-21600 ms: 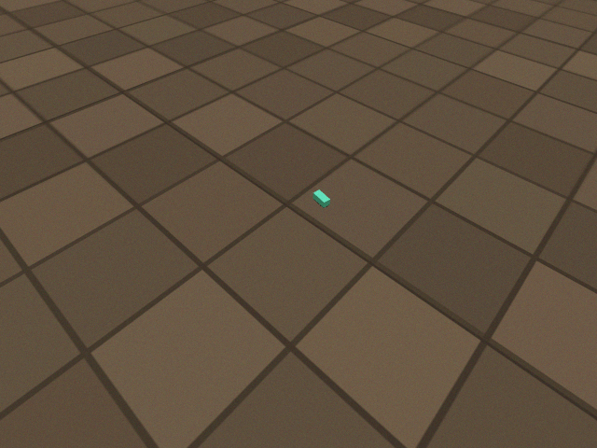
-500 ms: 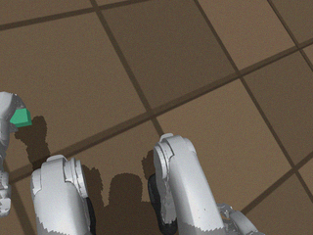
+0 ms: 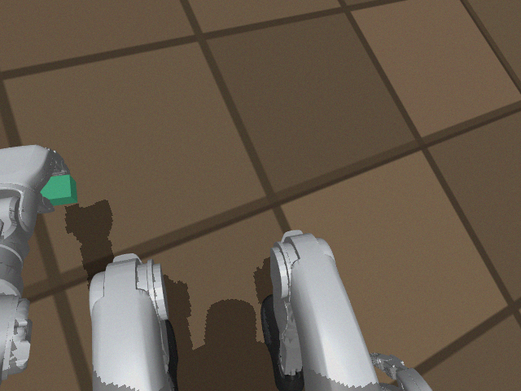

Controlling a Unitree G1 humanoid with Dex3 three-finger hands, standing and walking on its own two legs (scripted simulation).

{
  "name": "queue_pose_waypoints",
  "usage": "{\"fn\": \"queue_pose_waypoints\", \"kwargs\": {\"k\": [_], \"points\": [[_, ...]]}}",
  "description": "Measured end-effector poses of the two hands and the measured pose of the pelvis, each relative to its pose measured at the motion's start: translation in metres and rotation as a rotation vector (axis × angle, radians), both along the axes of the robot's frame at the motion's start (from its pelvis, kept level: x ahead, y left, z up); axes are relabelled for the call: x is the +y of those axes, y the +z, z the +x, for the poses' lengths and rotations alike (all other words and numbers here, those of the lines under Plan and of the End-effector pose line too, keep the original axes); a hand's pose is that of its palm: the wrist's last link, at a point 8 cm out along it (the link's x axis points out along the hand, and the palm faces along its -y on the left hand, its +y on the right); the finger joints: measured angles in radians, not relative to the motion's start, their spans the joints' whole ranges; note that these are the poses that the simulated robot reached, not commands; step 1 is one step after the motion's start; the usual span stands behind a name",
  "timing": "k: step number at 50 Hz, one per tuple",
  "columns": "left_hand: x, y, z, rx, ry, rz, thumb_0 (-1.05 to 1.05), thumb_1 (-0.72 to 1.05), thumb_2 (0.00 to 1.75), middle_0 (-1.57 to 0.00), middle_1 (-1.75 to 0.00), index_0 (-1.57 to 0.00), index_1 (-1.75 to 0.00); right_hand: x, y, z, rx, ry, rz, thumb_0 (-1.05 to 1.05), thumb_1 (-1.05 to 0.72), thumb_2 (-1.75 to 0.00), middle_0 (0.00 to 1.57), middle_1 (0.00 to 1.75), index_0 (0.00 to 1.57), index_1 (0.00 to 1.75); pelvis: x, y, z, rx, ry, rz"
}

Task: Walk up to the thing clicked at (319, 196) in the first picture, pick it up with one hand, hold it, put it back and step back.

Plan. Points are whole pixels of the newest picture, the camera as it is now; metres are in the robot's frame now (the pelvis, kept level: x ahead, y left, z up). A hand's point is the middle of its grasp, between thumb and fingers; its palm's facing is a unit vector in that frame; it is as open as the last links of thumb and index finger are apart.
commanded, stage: lift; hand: left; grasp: from above
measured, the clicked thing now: (45, 192) +0.45 +0.30 -0.18
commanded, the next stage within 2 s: hold in 1.46 s
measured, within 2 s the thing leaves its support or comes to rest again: neither
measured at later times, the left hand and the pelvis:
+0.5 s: hand out of the picture +0.37 +0.29 +0.02, palm faces -0.42 -0.09 -0.90, open 6.8 cm; pelvis +0.00 +0.00 +0.12, yaw +3 degrees
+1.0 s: hand out of the picture +0.34 +0.27 +0.22, palm faces -0.44 -0.13 -0.89, open 6.8 cm; pelvis +0.03 +0.00 +0.29, yaw +5 degrees
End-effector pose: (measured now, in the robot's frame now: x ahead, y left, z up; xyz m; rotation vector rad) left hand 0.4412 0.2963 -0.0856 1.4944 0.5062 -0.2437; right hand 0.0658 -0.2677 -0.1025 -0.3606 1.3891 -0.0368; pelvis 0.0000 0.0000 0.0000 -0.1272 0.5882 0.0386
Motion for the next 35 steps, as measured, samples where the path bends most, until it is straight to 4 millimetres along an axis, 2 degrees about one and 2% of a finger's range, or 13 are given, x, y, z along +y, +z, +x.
{"fn": "queue_pose_waypoints", "kwargs": {"k": [8,19,27,35], "points": [[0.004,0.043,-0.022,0.01,-0.026,-0.009,-0.01,0.46,0.07,-1.03,-0.11,-1.07,-0.09,0.001,0.026,0.014,-0.05,-0.019,-0.007,0.0,-0.92,-0.9,0.2,0.3,0.2,0.3,0.002,0.028,-0.002,0.0,0.011,0.006],[0.004,0.116,-0.05,-0.033,-0.031,-0.02,-0.01,0.45,0.09,-1.01,-0.13,-1.05,-0.11,0.003,0.076,0.048,-0.168,-0.021,-0.013,0.0,-0.92,-0.9,0.2,0.3,0.2,0.3,0.002,0.079,-0.005,-0.021,0.025,0.02],[-0.006,0.181,-0.07,-0.05,-0.015,-0.033,-0.01,0.45,0.09,-1.02,-0.12,-1.05,-0.1,0.01,0.124,0.069,-0.247,-0.042,0.0,0.0,-0.91,-0.9,0.2,0.3,0.2,0.3,0.001,0.13,-0.002,-0.062,0.035,0.037],[-0.015,0.254,-0.089,-0.043,-0.005,-0.041,-0.01,0.45,0.08,-1.02,-0.12,-1.06,-0.1,0.019,0.185,0.08,-0.305,-0.07,0.015,0.01,-0.91,-0.9,0.2,0.3,0.2,0.3,0.001,0.192,0.004,-0.128,0.043,0.06]]}}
